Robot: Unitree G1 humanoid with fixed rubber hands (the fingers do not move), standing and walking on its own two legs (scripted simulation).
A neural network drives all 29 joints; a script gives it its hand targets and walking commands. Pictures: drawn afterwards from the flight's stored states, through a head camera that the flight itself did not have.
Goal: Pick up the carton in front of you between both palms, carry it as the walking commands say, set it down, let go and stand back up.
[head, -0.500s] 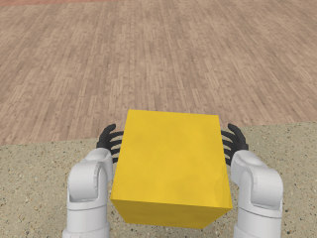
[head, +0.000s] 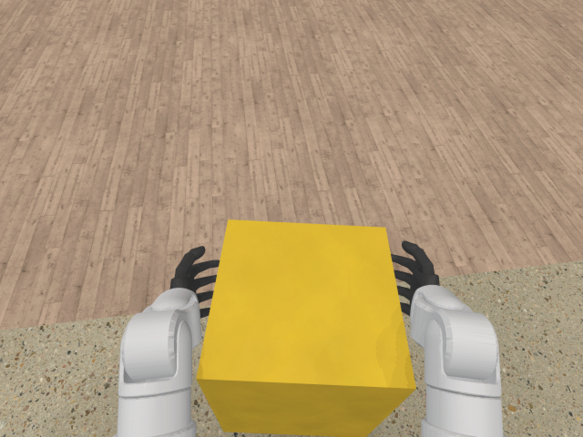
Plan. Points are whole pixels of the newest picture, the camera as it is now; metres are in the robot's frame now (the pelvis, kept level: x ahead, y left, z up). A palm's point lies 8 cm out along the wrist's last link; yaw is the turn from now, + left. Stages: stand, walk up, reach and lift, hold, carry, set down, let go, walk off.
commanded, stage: carry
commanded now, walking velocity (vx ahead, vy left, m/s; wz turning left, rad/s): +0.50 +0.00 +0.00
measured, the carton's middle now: (300, 334) +0.26 +0.00 -0.01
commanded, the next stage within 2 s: none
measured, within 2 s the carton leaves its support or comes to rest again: neither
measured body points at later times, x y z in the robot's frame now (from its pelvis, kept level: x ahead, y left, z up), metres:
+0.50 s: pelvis +0.35 -0.04 +0.01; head +0.36 -0.05 +0.46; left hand +0.61 +0.13 +0.08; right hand +0.65 -0.17 +0.08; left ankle +0.17 +0.07 -0.62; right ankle +0.41 -0.10 -0.72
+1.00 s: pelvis +0.67 +0.02 +0.00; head +0.71 +0.03 +0.45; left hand +1.03 +0.17 +0.14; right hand +1.03 -0.14 +0.15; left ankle +0.74 +0.09 -0.72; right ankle +0.53 -0.10 -0.61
